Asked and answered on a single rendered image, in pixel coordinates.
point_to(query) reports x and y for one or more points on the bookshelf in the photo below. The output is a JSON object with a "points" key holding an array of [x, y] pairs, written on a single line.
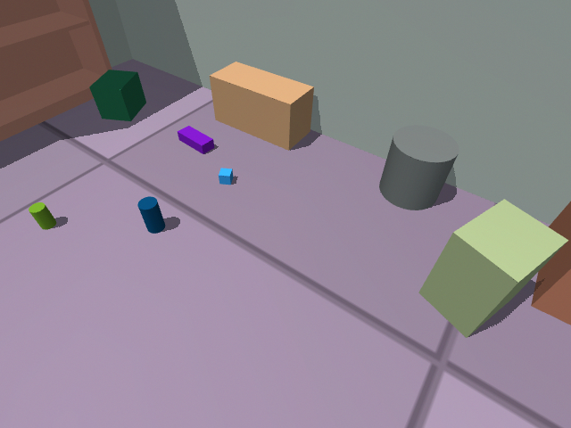
{"points": [[51, 52]]}

